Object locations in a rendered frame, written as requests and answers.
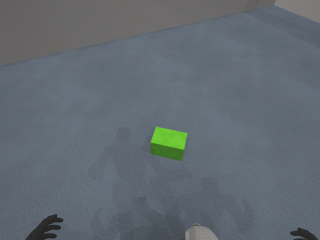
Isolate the left robot hand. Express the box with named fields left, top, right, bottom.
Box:
left=25, top=214, right=64, bottom=240

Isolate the robot right thigh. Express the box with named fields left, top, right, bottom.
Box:
left=185, top=226, right=219, bottom=240

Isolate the carton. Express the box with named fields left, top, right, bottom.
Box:
left=150, top=127, right=188, bottom=161

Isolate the right robot hand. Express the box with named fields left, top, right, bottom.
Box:
left=290, top=227, right=318, bottom=240

